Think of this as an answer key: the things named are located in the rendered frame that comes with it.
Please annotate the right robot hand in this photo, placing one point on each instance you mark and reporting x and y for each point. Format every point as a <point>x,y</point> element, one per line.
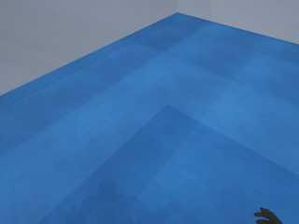
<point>267,214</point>

